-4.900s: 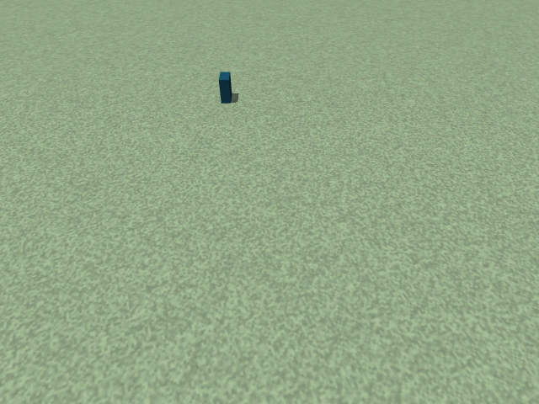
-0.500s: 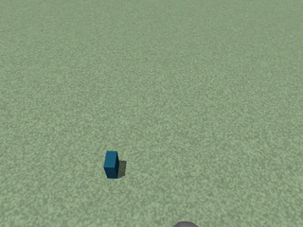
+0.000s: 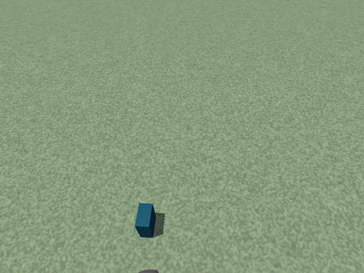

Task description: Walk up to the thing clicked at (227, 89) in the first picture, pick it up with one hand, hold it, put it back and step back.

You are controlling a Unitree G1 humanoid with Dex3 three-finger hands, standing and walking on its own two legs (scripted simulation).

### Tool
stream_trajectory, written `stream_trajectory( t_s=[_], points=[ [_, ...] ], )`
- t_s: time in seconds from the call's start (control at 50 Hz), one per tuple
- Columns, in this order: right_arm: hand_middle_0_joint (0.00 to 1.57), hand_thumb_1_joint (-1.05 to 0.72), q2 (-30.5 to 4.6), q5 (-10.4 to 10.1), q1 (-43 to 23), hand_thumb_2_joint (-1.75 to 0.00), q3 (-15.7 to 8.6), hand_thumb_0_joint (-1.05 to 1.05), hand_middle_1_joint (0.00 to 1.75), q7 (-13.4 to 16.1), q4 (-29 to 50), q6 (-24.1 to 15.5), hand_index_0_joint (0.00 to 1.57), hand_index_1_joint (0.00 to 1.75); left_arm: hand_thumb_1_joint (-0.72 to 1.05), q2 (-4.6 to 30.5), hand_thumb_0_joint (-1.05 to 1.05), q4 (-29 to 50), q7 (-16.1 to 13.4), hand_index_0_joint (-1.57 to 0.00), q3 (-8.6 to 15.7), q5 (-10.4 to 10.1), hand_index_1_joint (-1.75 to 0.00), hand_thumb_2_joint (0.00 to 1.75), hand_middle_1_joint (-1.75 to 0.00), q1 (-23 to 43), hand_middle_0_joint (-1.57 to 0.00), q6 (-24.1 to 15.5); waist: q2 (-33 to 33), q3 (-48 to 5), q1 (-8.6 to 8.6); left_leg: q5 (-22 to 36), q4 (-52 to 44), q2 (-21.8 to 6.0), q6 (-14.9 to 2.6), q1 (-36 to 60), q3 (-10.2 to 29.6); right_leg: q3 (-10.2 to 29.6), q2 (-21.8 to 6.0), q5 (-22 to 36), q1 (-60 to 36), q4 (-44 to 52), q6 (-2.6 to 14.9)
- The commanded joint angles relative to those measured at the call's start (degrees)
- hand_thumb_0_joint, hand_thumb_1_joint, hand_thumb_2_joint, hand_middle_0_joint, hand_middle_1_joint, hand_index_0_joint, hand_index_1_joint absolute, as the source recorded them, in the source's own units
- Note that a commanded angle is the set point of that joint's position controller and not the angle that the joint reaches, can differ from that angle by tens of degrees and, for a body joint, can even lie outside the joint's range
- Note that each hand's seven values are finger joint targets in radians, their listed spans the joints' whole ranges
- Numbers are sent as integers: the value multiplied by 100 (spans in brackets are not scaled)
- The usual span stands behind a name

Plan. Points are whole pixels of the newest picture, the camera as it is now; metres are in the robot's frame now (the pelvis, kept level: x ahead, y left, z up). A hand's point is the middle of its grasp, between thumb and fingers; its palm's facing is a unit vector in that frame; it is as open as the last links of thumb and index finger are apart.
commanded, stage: walk up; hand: left
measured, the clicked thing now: (146, 220) +0.46 +0.22 -0.66
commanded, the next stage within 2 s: stand in 1.52 s
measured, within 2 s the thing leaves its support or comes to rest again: neither
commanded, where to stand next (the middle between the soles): +0.09 +0.00 m, yaw +1 degrees
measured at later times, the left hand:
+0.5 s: hand out of the picture +0.15 +0.25 -0.13, palm faces -0.05 -0.93 -0.36, open 7.4 cm
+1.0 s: hand (89, 264) +0.17 +0.24 -0.12, palm faces -0.01 -0.95 -0.32, open 7.4 cm
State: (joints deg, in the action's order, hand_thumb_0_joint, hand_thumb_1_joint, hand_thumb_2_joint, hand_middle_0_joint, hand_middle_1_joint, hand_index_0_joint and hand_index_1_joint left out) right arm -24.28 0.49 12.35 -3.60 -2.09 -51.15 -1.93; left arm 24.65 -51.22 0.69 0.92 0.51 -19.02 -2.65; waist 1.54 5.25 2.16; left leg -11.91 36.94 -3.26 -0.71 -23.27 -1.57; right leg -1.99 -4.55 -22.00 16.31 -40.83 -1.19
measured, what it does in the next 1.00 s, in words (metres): steps on the spot: right foot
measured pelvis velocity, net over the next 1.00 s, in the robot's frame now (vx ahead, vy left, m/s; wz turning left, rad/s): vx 0.08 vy -0.01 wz -0.01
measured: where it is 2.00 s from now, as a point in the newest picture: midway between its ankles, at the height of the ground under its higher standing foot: outside the picture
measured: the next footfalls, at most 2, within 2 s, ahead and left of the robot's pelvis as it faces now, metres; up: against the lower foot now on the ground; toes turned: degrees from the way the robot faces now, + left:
right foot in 0.24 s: +0.11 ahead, -0.13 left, +0.00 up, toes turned -3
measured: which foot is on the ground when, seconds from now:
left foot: down 0.00-1.00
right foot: down 0.00-0.00, up 0.02-0.22, down 0.24-1.00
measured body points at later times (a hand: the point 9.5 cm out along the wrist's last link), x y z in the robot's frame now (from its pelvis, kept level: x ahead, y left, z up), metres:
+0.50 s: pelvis +0.06 -0.01 +0.01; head +0.08 -0.01 +0.46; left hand +0.16 +0.30 -0.11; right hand +0.13 -0.32 -0.12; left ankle +0.09 +0.13 -0.72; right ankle +0.08 -0.13 -0.72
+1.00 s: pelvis +0.08 -0.01 +0.03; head +0.08 -0.01 +0.48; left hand +0.17 +0.29 -0.10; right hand +0.16 -0.32 -0.09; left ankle +0.09 +0.13 -0.72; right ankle +0.08 -0.13 -0.72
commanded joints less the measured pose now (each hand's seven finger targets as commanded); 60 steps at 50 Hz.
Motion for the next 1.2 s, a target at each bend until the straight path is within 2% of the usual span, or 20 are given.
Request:
stream_trajectory(
  t_s=[0.0, 0.02, 0.06, 0.08, 0.14, 0.16, 0.2, 0.22, 0.24, 0.26, 0.28, 0.3, 0.32, 0.36, 0.38, 0.4, 0.46, 0.6, 0.78, 1.18],
  points=[
    [20, -90, -2111, -19, 757, -90, -554, 0, 30, 120, 237, -147, 20, 30, 90, 1086, 0, 419, -170, -20, 267, -39, -30, 90, -30, -168, -20, 4, 1069, -779, -491, -1997, -2127, -2073, -1356, 1764, 3422, 182, 330, -1324, 2048, -2029, 368],
    [20, -90, -2006, -35, 531, -90, -564, 0, 30, 127, 248, -123, 20, 30, 90, 1329, 0, 292, -205, -20, 315, -1, -30, 90, -30, -60, -20, 17, 761, -511, -458, -2210, -2117, -2058, -1526, 1532, 3428, 426, 158, -1203, 2099, -2272, 354],
    [20, -90, -1643, 22, 170, -90, -420, 0, 30, 183, 322, -136, 20, 30, 90, 1327, 0, 94, -172, -20, 373, -21, -30, 90, -30, -21, -20, 15, 608, -163, -280, -1771, -1941, -1448, -1212, 882, 2324, 579, -66, -731, 1777, -1914, 348],
    [20, -90, -1588, 34, 78, -90, -386, 0, 30, 184, 326, -144, 20, 30, 90, 1261, 0, 6, -129, -20, 386, -19, -30, 90, -30, -186, -20, 2, 891, -242, -211, -1356, -1777, -1327, -1144, 871, 1956, 442, -103, -631, 1570, -1524, 349],
    [20, -90, -1424, 54, -151, -90, -273, 0, 30, 178, 354, -132, 20, 30, 90, 990, 0, -189, -85, -20, 400, 12, -30, 90, -30, -311, -20, -2, 959, -487, -136, -199, -1378, -1190, -1137, 402, 1361, 153, 60, -357, 516, -628, 268],
    [20, -90, -1362, 43, -249, -90, -235, 0, 30, 182, 362, -118, 20, 30, 90, 934, 0, -215, -90, -20, 398, 24, -30, 90, -30, -239, -20, -5, 838, -554, -124, 82, -1159, -1103, -1052, 308, 1143, 43, 160, -137, 280, -250, 282],
    [20, -90, -1233, -9, -430, -90, -138, 0, 30, 185, 364, -60, 20, 30, 90, 889, 0, -321, -125, -20, 434, 53, -30, 90, -30, -228, -20, -11, 682, -639, 16, 4, -710, -929, -781, -119, 851, -87, 313, 638, -502, 594, 312],
    [20, -90, -994, -57, -442, -90, -35, 0, 30, 187, 347, -37, 20, 30, 90, 956, 0, -324, -154, -20, 450, 85, -30, 90, -30, -129, -20, -28, 425, -629, 75, -199, -496, -789, -528, -319, 759, 109, 246, 778, -725, 932, 401],
    [20, -90, -754, -83, -354, -90, 54, 0, 30, 191, 340, -24, 20, 30, 90, 1162, 0, -240, -174, -20, 489, 132, -30, 90, -30, 108, -20, -54, -234, -529, -10, -434, -64, -526, -290, -596, 536, 1012, -346, 716, -693, 1503, 559],
    [20, -90, -648, -119, -332, -90, 69, 0, 30, 213, 252, 3, 20, 30, 90, 1533, 0, -95, -160, -20, 489, 106, -30, 90, -30, 560, -20, -88, -996, -404, -195, -1214, 495, 106, -57, -291, 106, 2488, -1286, 37, 145, 2135, 1026],
    [20, -90, -933, -105, -284, -90, -26, 0, 30, 261, 29, 27, 20, 30, 90, 1561, 0, -40, -130, -20, 450, 65, -30, 90, -30, 1058, -20, -59, -936, -256, -283, -1561, 747, 100, -69, 480, 134, 2412, -1442, 29, 855, 2049, 1311],
    [20, -90, -941, -115, -122, -90, -16, 0, 30, 257, -114, -7, 20, 30, 90, 1334, 0, -26, -117, -20, 371, 28, -30, 90, -30, 1260, -20, -36, -690, -291, -432, -1183, 202, 48, -99, 794, 181, 1814, -1138, 391, 867, 1801, 1134],
    [20, -90, -977, -135, -98, -90, -5, 0, 30, 245, -231, -53, 20, 30, 90, 1195, 0, -75, -122, -20, 309, -1, -30, 90, -30, 1332, -20, -20, -521, -397, -468, -436, -311, -47, -127, 963, 234, 1242, -764, 874, 713, 1466, 812],
    [20, -90, -1149, -76, -231, -90, -7, 0, 30, 259, -328, -131, 20, 30, 90, 938, 0, -213, -89, -20, 225, -42, -30, 90, -30, 1211, -20, 27, -415, -566, -316, -12, -1034, -559, -328, 907, 1064, 649, -189, 1312, 399, 971, 409],
    [20, -90, -1264, -84, -448, -90, 26, 0, 30, 246, -357, -159, 20, 30, 90, 957, 0, -316, -79, -20, 236, -54, -30, 90, -30, 1017, -20, 41, -277, -745, -124, 171, -1006, -730, -451, 764, 1178, 509, -60, 1134, -84, 959, 362],
    [20, -90, -1185, -84, -529, -90, 79, 0, 30, 236, -423, -158, 20, 30, 90, 986, 0, -428, -86, -20, 243, -55, -30, 90, -30, 978, -20, 28, -336, -815, -62, 601, -908, -681, -408, 655, 1040, 567, -128, 1330, -458, 1073, 371],
    [20, -90, -1043, -108, -549, -90, 131, 0, 30, 266, -663, -142, 20, 30, 90, 1000, 0, -534, -94, -20, 250, -108, -30, 90, -30, 1332, -20, 31, -227, -862, -193, 1181, -875, -342, -163, 966, 534, 678, -368, 2077, -553, 1234, 497],
    [20, -90, -995, -75, -884, -90, 178, 0, 30, 259, -985, -95, 20, 30, 90, 874, 0, -801, -78, -20, 173, -92, -30, 90, -30, 1831, -20, 105, -187, -744, -207, 806, -1443, -404, -138, 1148, 591, 567, -338, 1515, -687, 1813, 355],
    [20, -90, -904, -43, -1075, -90, 217, 0, 30, 255, -1195, -72, 20, 30, 90, 819, 0, -1052, -49, -20, 190, -62, -30, 90, -30, 2094, -20, 114, -219, -783, -234, 896, -1760, -400, -32, 1480, 473, 538, -393, 1585, -917, 2363, 281],
    [20, -90, -879, -24, -1065, -90, 189, 0, 30, 274, -1243, -55, 20, 30, 90, 720, 0, -1234, -38, -20, 207, -46, -30, 90, -30, 1873, -20, 139, -116, -772, -205, 914, -2051, -440, -25, 1596, 538, 430, -343, 1658, -1089, 2505, 192]
  ],
)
